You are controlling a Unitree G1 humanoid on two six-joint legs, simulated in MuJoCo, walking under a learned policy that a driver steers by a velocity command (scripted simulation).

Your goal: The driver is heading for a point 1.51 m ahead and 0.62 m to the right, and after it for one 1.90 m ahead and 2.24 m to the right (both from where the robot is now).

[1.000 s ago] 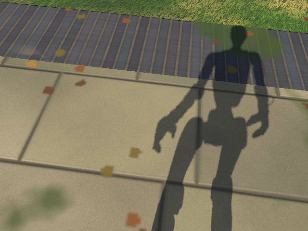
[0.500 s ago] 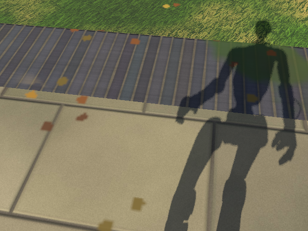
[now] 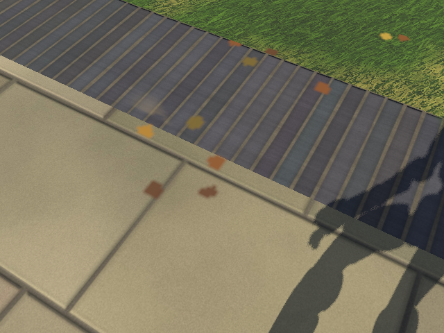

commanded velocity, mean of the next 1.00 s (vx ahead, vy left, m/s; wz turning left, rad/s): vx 0.09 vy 0.00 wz -0.32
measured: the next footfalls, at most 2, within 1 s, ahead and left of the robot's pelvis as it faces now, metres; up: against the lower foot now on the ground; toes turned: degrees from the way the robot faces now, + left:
right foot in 0.42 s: +0.27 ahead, -0.13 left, +0.00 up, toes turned -7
left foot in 0.86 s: +0.31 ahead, +0.10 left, +0.00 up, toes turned -26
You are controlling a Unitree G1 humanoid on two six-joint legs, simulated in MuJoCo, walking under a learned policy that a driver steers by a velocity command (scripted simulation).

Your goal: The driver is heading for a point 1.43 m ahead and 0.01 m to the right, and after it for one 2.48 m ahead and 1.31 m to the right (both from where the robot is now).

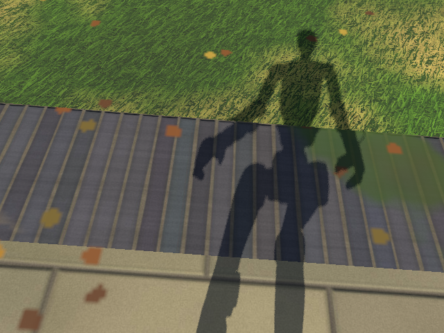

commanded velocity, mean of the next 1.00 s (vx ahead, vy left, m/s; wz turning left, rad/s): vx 0.36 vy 0.00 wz -0.26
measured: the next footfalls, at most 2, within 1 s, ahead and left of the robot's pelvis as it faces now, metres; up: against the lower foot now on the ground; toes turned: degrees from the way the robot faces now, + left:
right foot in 0.30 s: +0.04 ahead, -0.15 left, +0.00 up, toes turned -13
left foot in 0.76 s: +0.45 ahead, -0.02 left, +0.00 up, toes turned -12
